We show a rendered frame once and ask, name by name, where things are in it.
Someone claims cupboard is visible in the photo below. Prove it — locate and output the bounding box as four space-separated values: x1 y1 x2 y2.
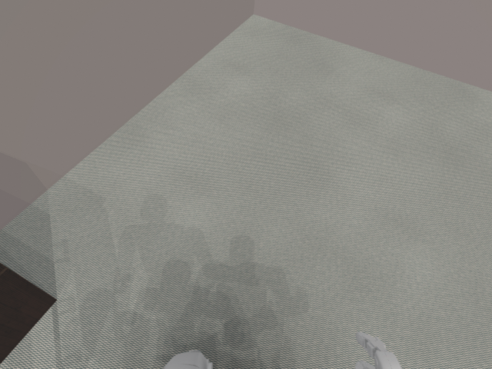
0 263 57 364

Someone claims robot left thigh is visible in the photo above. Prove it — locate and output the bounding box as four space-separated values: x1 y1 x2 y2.
163 351 213 369

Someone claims robot right hand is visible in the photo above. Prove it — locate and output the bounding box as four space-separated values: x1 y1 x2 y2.
355 331 402 369

